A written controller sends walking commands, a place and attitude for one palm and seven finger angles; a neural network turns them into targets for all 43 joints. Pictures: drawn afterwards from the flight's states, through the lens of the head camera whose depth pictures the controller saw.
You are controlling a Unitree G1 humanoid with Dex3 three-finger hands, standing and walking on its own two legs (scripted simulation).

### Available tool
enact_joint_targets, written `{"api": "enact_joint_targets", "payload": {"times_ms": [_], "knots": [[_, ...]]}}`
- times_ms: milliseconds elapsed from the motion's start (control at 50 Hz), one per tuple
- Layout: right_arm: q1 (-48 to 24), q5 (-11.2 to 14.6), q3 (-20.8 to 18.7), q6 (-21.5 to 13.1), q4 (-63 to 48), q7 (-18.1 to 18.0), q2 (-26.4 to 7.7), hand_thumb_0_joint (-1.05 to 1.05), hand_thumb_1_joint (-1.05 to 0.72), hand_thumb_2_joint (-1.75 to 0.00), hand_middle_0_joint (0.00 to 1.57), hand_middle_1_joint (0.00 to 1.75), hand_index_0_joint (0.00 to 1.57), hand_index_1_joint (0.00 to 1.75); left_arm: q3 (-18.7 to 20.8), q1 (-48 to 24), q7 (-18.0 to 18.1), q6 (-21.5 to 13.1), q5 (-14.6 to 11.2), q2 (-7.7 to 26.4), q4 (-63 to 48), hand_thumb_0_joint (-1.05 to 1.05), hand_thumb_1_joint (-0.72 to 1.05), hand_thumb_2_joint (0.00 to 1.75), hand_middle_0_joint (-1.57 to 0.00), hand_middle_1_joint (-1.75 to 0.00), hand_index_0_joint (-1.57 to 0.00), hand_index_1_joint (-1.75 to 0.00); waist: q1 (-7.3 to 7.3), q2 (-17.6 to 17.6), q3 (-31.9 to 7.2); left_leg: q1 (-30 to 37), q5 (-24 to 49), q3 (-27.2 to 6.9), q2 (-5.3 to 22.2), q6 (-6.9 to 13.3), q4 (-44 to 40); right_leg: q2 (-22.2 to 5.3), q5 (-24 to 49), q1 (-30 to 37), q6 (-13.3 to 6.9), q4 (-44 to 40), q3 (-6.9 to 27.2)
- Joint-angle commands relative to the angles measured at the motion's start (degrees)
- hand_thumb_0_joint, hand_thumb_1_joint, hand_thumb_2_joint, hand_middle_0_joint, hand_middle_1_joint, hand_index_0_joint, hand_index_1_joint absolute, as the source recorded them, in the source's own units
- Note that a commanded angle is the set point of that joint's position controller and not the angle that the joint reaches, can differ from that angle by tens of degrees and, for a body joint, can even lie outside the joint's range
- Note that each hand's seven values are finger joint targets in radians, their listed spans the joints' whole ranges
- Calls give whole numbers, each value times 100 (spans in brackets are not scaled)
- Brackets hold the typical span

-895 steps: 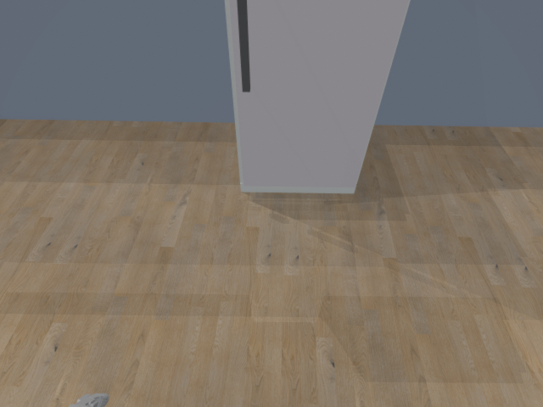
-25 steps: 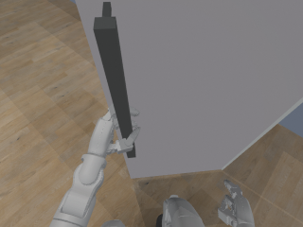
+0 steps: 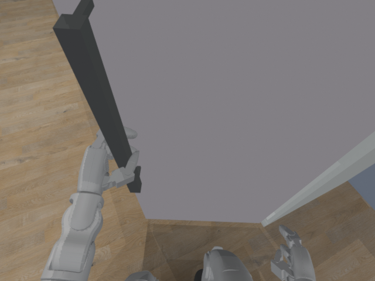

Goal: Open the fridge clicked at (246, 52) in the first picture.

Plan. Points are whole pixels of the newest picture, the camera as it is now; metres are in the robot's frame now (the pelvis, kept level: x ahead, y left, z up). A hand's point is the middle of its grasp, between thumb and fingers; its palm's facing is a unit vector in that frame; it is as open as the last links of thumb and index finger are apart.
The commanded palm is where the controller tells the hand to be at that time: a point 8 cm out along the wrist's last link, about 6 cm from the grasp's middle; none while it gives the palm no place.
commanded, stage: walk backward, drawing the door open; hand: left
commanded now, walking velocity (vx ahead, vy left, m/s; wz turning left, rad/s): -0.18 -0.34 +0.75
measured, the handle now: (120, 131) +0.36 +0.14 +0.11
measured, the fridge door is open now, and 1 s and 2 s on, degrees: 63 70 72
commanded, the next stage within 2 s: stop walking and hold the door back in 0.12 s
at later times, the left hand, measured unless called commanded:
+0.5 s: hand (138, 202) +0.24 +0.09 +0.07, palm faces +0.47 -0.85 -0.24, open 6.1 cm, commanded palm +0.22 +0.14 +0.07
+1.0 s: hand (136, 193) +0.26 +0.10 +0.08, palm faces +0.43 -0.88 -0.19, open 5.8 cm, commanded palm +0.21 +0.15 +0.07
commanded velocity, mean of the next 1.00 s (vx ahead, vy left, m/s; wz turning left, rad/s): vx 0.07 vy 0.06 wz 0.15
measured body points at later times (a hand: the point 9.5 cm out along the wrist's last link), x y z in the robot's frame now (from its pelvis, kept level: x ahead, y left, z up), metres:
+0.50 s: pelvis -0.04 -0.18 +0.02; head +0.01 -0.19 +0.46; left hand +0.21 +0.14 +0.09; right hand +0.21 -0.38 -0.08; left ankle -0.10 -0.09 -0.67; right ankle +0.02 -0.29 -0.72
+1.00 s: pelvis -0.10 -0.19 +0.02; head -0.05 -0.19 +0.46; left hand +0.23 +0.14 +0.09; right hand +0.04 -0.42 -0.12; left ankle -0.12 -0.06 -0.68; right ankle -0.02 -0.28 -0.72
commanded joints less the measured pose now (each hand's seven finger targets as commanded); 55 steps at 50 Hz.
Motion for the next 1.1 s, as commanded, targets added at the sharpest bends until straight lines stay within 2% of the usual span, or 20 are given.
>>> {"api": "enact_joint_targets", "payload": {"times_ms": [0,60,120,160,200,220,240,280,340,480,540,600,620,680,740,780,800,900,1020,1080], "knots": [[-317,4,-362,-162,-532,59,-1004,0,-90,-90,20,30,20,30,308,-904,-101,-500,182,453,-1770,0,90,90,-45,-140,-45,-140,172,1458,-1216,1306,2336,-2654,2326,986,-1992,-333,160,-970,227,1186,1058],[3,137,-396,-205,-528,135,-990,0,-90,-90,20,30,20,30,211,-753,-52,-311,13,163,-1477,0,90,90,-45,-140,-45,-140,199,1692,-1690,955,2252,-1461,1516,433,-1762,-53,130,633,234,-701,605],[-32,239,-372,-295,-567,160,-948,0,-90,-90,20,30,20,30,472,-659,47,-368,-82,371,-1356,0,90,90,-45,-140,-45,-140,125,2010,-1820,693,1777,-1481,1196,373,-1682,311,6,1741,332,-2286,88],[32,308,-345,-284,-496,202,-790,0,-90,-90,20,30,20,30,733,-694,98,-486,-104,671,-1385,0,90,90,-45,-140,-45,-140,96,1356,-1958,322,1013,-1177,601,104,-1040,249,880,2558,342,-3684,-56],[-168,371,-208,-214,-555,219,-397,0,-90,-90,20,30,20,30,1147,-736,231,-463,-149,1310,-1623,0,90,90,-45,-140,-45,-140,129,-503,-2012,-1046,-771,-66,-279,-342,1104,-1203,2688,2997,-388,-3554,845],[-311,334,-231,-214,-536,135,-484,0,-90,-90,20,30,20,30,1480,-957,344,-421,-180,1563,-1144,0,90,90,-45,-140,-45,-140,413,-1300,-2272,-1521,-1480,-254,-309,-306,2952,-2120,3144,2736,-952,-3492,1673],[-344,279,-303,-262,-476,60,-665,0,-90,-90,20,30,20,30,1283,-1110,377,-334,-226,1406,-831,0,90,90,-45,-140,-45,-140,396,-1649,-2286,-1641,-1588,-804,-221,-265,3846,-2369,3551,2614,-1201,-3337,2296],[-533,248,-100,-177,-268,21,-664,0,-90,-90,20,30,20,30,1272,-2356,549,-388,-201,1458,-159,0,90,90,-45,-140,-45,-140,322,-455,-2065,-1840,-1071,-793,-43,-313,3897,-2267,4717,2943,-1188,-2832,1664],[-500,280,-51,65,-316,-64,-833,0,-90,-90,20,30,20,30,1543,-2792,684,-445,-265,1674,972,0,90,90,-45,-140,-45,-140,330,-976,-2003,-1305,-718,-505,-177,-265,2684,-2026,5099,3002,-777,-2888,1107],[-433,330,-90,262,-411,90,-1036,0,-90,-90,20,30,20,30,1089,-4662,635,-503,-309,1532,1768,0,90,90,-45,-140,-45,-140,407,-681,-2304,-318,-659,-355,-149,-89,245,-2311,3179,2886,-854,-3263,1535],[-163,333,-94,337,-378,146,-1070,0,-90,-90,20,30,20,30,1010,-5280,587,-519,-311,1517,2214,0,90,90,-45,-140,-45,-140,236,-301,-2592,907,535,92,-299,11,-1631,-1701,1923,2497,-437,-2788,944],[-153,394,-134,337,-494,140,-1267,0,-90,-90,20,30,20,30,585,-5539,492,-569,-397,1127,2649,0,90,90,-45,-140,-45,-140,323,2274,-2310,1834,1936,-2123,1658,1094,-2074,-193,-811,397,114,-656,-99],[-129,401,-71,280,-434,124,-1123,0,-90,-90,20,30,20,30,658,-6013,487,-586,-266,1366,2737,0,90,90,-45,-140,-45,-140,166,2427,-2142,1791,2190,-2341,1728,1313,-2091,-190,-1074,-55,45,14,126],[240,527,-155,209,-234,91,-1297,0,-90,-90,20,30,20,30,822,-6599,390,-525,-343,1603,3518,0,90,90,-45,-140,-45,-140,262,873,-2284,1912,2610,-1354,1247,1093,-1331,-104,-498,471,39,-1000,138],[256,517,-119,190,-165,42,-1321,0,-90,-90,20,30,20,30,941,-6640,302,-570,-333,1714,4045,0,90,90,-45,-140,-45,-140,354,908,-2476,961,1823,-474,701,473,-482,-44,584,2341,-80,-3031,132],[339,467,-122,201,-138,-16,-1190,0,-90,-90,20,30,20,30,1132,-6371,324,-517,-245,2101,4554,0,90,90,-45,-140,-45,-140,317,-794,-2355,-1254,-434,-77,-176,-44,1103,-1810,1076,3792,-955,-3656,2870],[456,492,-188,135,-141,3,-1212,0,-90,-90,20,30,20,30,1331,-6109,333,-450,-272,2303,4758,0,90,90,-45,-140,-45,-140,433,-1030,-2247,-1634,-1334,-519,-169,-135,1989,-2353,631,3602,-1307,-4004,3476],[453,416,-36,25,247,13,-1216,0,-90,-90,20,30,20,30,1765,-6612,318,-644,-266,2664,5069,0,90,90,-45,-140,-45,-140,319,-701,-2022,-966,-462,-414,73,-149,1571,-1634,1061,2632,-982,-3660,1658],[551,313,-85,-36,208,22,-1242,0,-90,-90,20,30,20,30,1623,-6369,289,-868,-308,2336,4717,0,90,90,-45,-140,-45,-140,195,-463,-2157,871,854,217,-128,-147,-1058,-1007,178,1912,-572,-3270,928],[507,413,-190,37,-76,74,-1465,0,-90,-90,20,30,20,30,1260,-6158,155,-942,-413,1784,4407,0,90,90,-45,-140,-45,-140,257,850,-2095,847,1487,-1392,1002,449,-1740,-69,160,1726,-99,-2101,398]]}}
